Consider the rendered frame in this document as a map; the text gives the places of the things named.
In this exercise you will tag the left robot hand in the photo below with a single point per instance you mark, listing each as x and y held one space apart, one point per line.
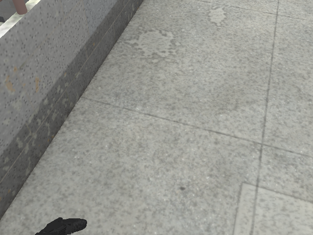
62 226

